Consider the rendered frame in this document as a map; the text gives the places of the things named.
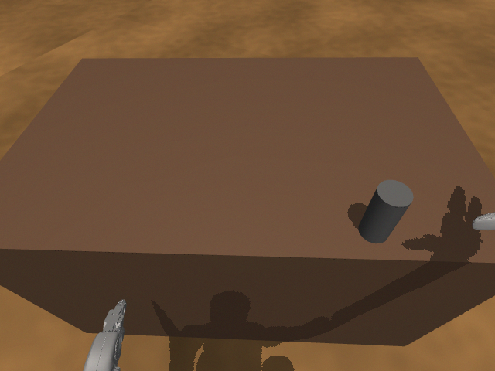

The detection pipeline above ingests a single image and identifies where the can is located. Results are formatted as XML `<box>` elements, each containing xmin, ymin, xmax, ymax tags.
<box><xmin>358</xmin><ymin>180</ymin><xmax>414</xmax><ymax>243</ymax></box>

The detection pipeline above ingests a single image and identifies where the right robot hand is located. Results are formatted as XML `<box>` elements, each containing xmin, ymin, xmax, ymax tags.
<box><xmin>472</xmin><ymin>213</ymin><xmax>495</xmax><ymax>230</ymax></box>

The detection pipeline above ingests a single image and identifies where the left robot hand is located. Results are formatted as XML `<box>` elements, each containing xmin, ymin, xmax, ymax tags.
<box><xmin>83</xmin><ymin>299</ymin><xmax>126</xmax><ymax>371</ymax></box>

